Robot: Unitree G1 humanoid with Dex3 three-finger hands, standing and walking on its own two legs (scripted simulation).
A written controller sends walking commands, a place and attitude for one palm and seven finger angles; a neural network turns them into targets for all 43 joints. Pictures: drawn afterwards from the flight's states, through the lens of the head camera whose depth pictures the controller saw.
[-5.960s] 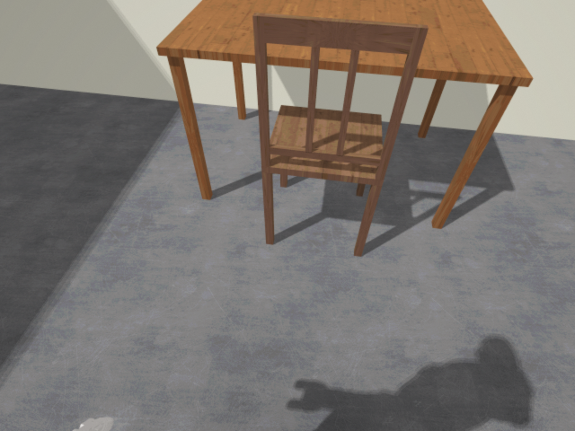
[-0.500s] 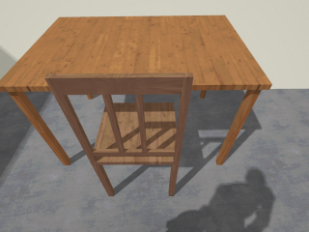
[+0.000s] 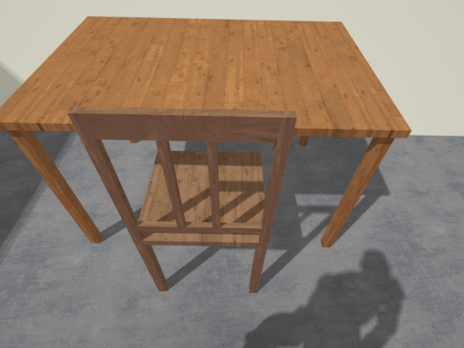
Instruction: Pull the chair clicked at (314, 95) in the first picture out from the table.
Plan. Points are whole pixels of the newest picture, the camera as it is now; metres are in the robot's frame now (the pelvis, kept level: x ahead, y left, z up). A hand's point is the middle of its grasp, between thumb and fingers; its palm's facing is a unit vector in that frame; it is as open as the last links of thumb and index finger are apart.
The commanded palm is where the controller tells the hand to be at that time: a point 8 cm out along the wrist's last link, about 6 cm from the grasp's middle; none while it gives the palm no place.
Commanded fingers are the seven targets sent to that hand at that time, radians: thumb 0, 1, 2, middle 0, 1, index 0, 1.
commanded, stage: shuffle to correct the standing spot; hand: left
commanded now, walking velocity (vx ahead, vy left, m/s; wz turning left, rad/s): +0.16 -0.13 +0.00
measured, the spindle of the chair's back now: (173, 188) +0.48 +0.18 -0.07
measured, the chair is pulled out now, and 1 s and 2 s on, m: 0.00 0.00 0.00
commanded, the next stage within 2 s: come to a stop and stand still in 0.02 s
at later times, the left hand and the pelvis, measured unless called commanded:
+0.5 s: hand out of the picture +0.03 +0.17 -0.18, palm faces +0.03 -0.98 -0.20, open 7.3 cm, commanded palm none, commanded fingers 0.00 0.90 0.90 -0.20 -0.30 -0.20 -0.30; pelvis +0.03 +0.01 -0.01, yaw +0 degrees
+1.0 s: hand out of the picture +0.02 +0.19 -0.17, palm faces +0.03 -0.98 -0.20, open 7.4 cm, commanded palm none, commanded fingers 0.00 0.90 0.90 -0.20 -0.30 -0.20 -0.30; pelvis +0.02 +0.02 +0.00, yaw +0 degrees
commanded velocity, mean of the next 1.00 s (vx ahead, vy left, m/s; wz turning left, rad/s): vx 0.00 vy -0.01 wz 0.00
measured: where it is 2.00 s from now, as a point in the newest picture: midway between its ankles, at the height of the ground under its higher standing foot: outside the picture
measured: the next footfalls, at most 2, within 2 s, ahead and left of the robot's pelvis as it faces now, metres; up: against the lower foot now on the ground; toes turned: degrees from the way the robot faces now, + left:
none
